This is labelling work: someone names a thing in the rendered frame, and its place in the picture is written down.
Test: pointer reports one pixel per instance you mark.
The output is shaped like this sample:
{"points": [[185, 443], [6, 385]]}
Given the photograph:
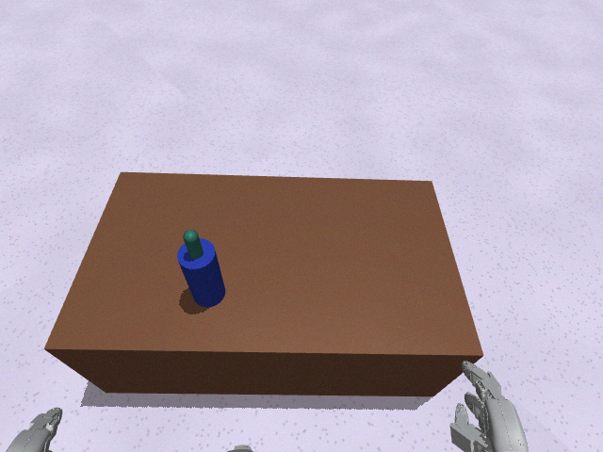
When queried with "left robot hand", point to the left robot hand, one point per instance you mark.
{"points": [[39, 435]]}

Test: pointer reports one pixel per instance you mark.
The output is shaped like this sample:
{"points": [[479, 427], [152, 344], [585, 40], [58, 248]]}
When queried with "right robot hand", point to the right robot hand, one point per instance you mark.
{"points": [[498, 418]]}

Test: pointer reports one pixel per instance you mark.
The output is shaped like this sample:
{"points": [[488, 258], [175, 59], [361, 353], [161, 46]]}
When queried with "bottle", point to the bottle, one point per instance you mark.
{"points": [[198, 259]]}

